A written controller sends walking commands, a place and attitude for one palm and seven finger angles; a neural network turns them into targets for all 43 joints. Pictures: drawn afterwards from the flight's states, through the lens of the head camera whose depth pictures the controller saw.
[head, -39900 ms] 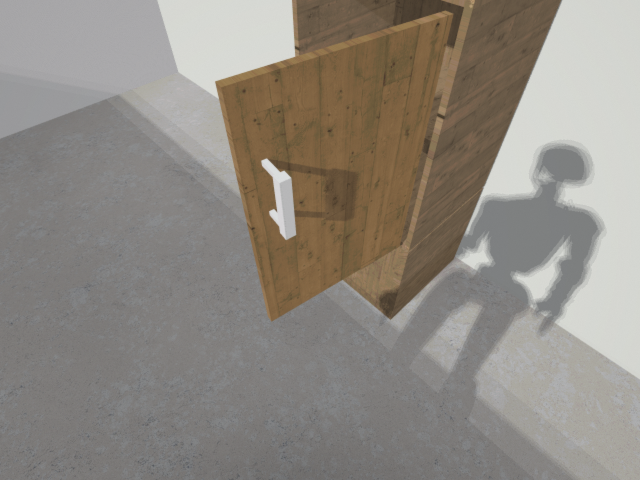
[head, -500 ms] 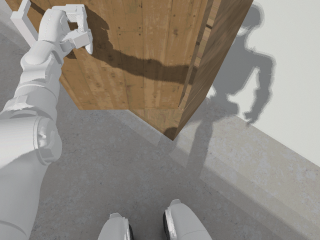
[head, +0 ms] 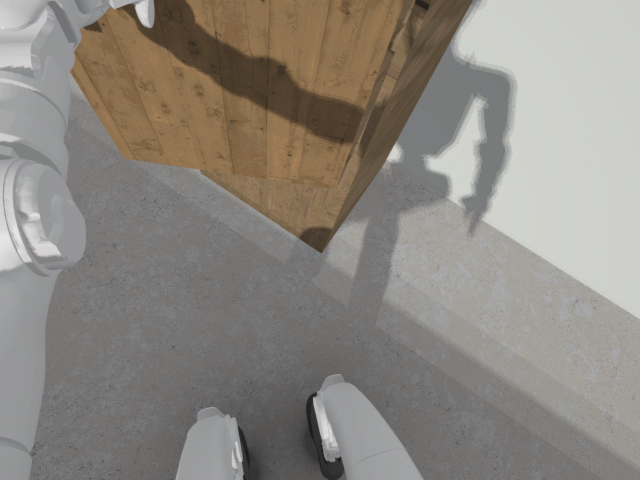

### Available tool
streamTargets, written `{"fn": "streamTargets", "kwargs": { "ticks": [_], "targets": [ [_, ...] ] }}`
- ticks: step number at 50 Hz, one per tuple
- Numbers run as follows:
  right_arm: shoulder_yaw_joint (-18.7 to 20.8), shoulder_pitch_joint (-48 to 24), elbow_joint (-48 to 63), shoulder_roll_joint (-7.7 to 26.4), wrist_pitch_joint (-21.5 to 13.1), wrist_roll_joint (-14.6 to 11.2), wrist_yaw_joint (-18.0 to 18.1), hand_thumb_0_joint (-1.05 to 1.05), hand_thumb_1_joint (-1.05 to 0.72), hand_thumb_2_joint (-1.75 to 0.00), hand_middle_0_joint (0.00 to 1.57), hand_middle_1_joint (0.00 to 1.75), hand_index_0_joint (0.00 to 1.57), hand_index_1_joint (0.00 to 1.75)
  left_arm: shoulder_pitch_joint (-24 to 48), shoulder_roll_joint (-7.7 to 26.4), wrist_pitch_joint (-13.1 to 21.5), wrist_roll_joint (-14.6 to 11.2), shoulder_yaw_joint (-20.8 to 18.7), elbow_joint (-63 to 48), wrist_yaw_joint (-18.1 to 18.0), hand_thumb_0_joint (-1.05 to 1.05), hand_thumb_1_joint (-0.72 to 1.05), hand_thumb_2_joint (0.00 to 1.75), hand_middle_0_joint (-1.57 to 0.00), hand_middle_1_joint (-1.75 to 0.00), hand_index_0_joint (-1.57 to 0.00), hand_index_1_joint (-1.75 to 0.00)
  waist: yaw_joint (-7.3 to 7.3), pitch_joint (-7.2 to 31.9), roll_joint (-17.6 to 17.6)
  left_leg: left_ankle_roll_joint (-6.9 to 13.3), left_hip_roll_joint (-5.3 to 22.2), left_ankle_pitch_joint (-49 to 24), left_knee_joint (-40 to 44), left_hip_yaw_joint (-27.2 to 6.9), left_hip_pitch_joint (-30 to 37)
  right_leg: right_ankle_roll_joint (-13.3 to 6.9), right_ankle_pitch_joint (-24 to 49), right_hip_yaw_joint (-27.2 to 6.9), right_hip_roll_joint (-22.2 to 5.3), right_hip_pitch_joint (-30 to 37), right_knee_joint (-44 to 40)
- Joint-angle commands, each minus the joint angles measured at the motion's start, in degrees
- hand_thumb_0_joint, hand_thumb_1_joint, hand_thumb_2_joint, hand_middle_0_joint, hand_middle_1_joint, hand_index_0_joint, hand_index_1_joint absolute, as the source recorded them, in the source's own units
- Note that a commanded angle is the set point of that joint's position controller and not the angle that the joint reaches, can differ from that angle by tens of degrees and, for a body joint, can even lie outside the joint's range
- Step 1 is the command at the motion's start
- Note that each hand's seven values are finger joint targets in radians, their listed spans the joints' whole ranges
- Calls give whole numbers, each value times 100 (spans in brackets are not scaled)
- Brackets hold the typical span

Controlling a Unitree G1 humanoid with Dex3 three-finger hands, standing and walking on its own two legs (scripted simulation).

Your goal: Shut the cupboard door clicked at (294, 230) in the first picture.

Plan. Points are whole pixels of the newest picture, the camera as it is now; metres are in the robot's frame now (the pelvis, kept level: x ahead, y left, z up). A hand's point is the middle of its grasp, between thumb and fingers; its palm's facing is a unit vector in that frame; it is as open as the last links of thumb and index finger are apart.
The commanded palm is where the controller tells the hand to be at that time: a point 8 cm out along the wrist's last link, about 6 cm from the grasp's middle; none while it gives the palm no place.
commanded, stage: pull the fist back off the door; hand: left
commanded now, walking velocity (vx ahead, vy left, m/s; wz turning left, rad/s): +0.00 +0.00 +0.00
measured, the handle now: out of the picture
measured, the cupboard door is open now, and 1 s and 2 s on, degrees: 28 22 22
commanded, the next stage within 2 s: draw the hand back to the body in 0.94 s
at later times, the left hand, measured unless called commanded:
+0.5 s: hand out of the picture +0.60 +0.04 +0.14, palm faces +0.04 -1.00 +0.00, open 3.1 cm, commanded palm +0.56 +0.10 +0.15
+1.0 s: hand (179, 48) +0.52 +0.04 +0.15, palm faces -0.02 -1.00 -0.07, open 3.1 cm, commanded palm +0.49 +0.10 +0.15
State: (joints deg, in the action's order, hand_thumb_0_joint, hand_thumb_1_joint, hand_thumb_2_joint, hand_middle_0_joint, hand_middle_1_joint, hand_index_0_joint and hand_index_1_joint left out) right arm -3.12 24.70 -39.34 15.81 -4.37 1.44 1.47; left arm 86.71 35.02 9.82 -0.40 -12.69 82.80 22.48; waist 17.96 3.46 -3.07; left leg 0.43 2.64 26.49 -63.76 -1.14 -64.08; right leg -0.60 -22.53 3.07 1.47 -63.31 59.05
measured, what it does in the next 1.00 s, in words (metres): stands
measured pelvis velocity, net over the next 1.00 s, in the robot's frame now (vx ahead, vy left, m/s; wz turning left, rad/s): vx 0.03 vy -0.01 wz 0.03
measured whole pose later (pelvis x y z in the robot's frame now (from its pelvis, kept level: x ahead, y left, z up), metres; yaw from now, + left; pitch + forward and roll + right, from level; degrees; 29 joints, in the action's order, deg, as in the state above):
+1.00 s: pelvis +0.03 -0.01 +0.04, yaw +2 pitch +15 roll +0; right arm 1.1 18.7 -37.8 14.3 0.5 1.3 -2.7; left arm 54.0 7.5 20.4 0.0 -7.6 63.3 -8.5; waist 7.8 6.0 -2.3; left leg -0.5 1.2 24.5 -50.8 -0.1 -41.7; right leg -1.2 -22.7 2.0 0.3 -42.7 50.1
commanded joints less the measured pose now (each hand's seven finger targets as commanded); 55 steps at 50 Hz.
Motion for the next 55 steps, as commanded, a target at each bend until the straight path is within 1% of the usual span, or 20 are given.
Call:
{"fn": "streamTargets", "kwargs": {
  "ticks": [1,3,4,6,8,11,14,18,22,27,31,32,34,35,38,42,48,51,53,55],
  "targets": [
    [434,1448,-42,1163,-68,33,58,0,-90,-90,20,30,20,30,3474,436,304,-63,23,-1308,19,0,90,90,-130,-150,-130,-150,511,3310,-1133,221,-75,-1990,426,-403,3085,-71,1146,10,161,531,-699],
    [451,1479,-60,1151,-53,60,37,0,-90,-90,20,30,20,30,3567,324,288,-9,91,-1294,13,0,90,90,-130,-150,-130,-150,522,3429,-1211,202,-81,-2170,384,-456,3227,-96,1214,51,173,410,-631],
    [341,1720,217,1011,-57,173,-57,0,-90,-90,20,30,20,30,3460,523,134,-399,-1109,-1340,-1112,0,90,90,-130,-150,-130,-150,256,3597,-1323,132,-43,-2045,431,-552,2819,-62,1222,-12,113,651,-660],
    [383,1725,252,975,-31,249,-257,0,-90,-90,20,30,20,30,2994,51,61,-185,-851,-1391,-2027,0,90,90,-130,-150,-130,-150,207,3761,-1251,45,7,-2310,523,-677,3015,-11,1308,45,85,649,-553],
    [461,1823,366,961,40,404,-452,0,-90,-90,20,30,20,30,2660,-199,133,-50,-988,-1720,-2729,0,90,90,-130,-150,-130,-150,89,3935,-1015,6,-5,-2648,510,-603,3096,20,1570,76,88,919,-569],
    [551,1908,331,904,90,581,-710,0,-90,-90,20,30,20,30,2549,-417,605,679,-700,-2326,-3611,0,90,90,-130,-150,-130,-150,34,4183,-1139,-64,3,-3264,372,-539,3348,19,1953,86,110,889,-456],
    [692,1949,331,930,221,539,-817,0,-90,-90,20,30,20,30,2307,-380,917,947,-453,-2847,-3545,0,90,90,-130,-150,-130,-150,-80,4415,-1115,-55,-52,-3442,544,-365,3626,-27,2352,14,125,1548,-624],
    [709,1831,402,924,433,330,-706,0,-90,-90,20,30,20,30,1946,-413,701,502,-520,-2631,-3078,0,90,90,-130,-150,-130,-150,-161,4073,-614,33,-167,-2908,983,-195,3385,-11,2549,-53,156,2470,-998],
    [647,1665,480,838,472,236,-589,0,-90,-90,20,30,20,30,1309,-361,742,131,-838,-2437,-3014,0,90,90,-130,-150,-130,-150,-344,3484,-99,89,-239,-2470,1270,-25,2975,20,2606,-125,148,3005,-1257],
    [688,1492,513,754,407,247,-626,0,-90,-90,20,30,20,30,4,-724,1336,192,-714,-2477,-3046,0,90,90,-130,-150,-130,-150,-599,3007,140,104,-287,-2577,1367,153,2838,9,2982,-205,103,3296,-1299],
    [753,1320,565,758,487,128,-654,0,-90,-90,20,30,20,30,-824,-1504,1217,160,-82,-2273,-2783,0,90,90,-130,-150,-130,-150,-636,2560,332,108,-323,-2424,1545,250,2947,5,2929,-185,87,3311,-1477],
    [766,1261,593,780,527,91,-626,0,-90,-90,20,30,20,30,-900,-1429,1144,80,-152,-2293,-2718,0,90,90,-130,-150,-130,-150,-697,2518,399,105,-334,-2342,1585,267,2919,-2,2894,-203,84,3415,-1521],
    [783,1095,649,746,556,30,-568,0,-90,-90,20,30,20,30,-568,-1705,1116,-148,66,-2757,-2621,0,90,90,-130,-150,-130,-150,-662,2578,369,110,-355,-2175,1653,269,3104,9,2776,-226,80,3475,-1625],
    [790,1005,687,711,537,18,-535,0,-90,-90,20,30,20,30,-258,-1937,1203,-266,257,-3213,-2603,0,90,90,-130,-150,-130,-150,-646,2685,50,104,-368,-2262,1658,270,3393,-4,2799,-222,75,3412,-1628],
    [806,744,610,653,419,-4,-464,0,-90,-90,20,30,20,30,155,-2064,1573,-477,366,-4177,-2707,0,90,90,-130,-150,-130,-150,-698,3180,-234,61,-320,-2458,1587,160,3972,-5,2785,-193,75,3355,-1540],
    [800,573,426,608,276,13,-428,0,-90,-90,20,30,20,30,-86,-2076,1902,-239,541,-4438,-2935,0,90,90,-130,-150,-130,-150,-760,3290,-256,31,-282,-2576,1534,57,4161,-12,2690,-141,47,3183,-1341],
    [705,428,407,678,438,-38,-360,0,-90,-90,20,30,20,30,-634,-1816,1175,44,300,-2698,-3189,0,90,90,-130,-150,-130,-150,-683,2018,686,96,-371,-1400,1904,165,3030,43,1927,-203,-18,3256,-1700],
    [634,328,549,684,456,-46,-296,0,-90,-90,20,30,20,30,-623,-1534,1028,-207,-162,-2540,-3215,0,90,90,-130,-150,-130,-150,-830,2277,860,106,-426,-1384,1967,208,2934,44,1987,-269,-32,3665,-1766],
    [613,260,594,645,399,-12,-286,0,-90,-90,20,30,20,30,-361,-1527,1231,-300,-193,-2804,-3159,0,90,90,-130,-150,-130,-150,-843,2436,778,106,-441,-1444,1900,224,2924,44,2119,-318,-45,3761,-1710],
    [636,243,758,631,351,20,-306,0,-90,-90,20,30,20,30,-960,-1277,1604,-276,-449,-3314,-3060,0,90,90,-130,-150,-130,-150,-1154,2911,655,104,-438,-1799,1898,260,3120,-1,2491,-329,-34,4122,-1572]
  ]
}}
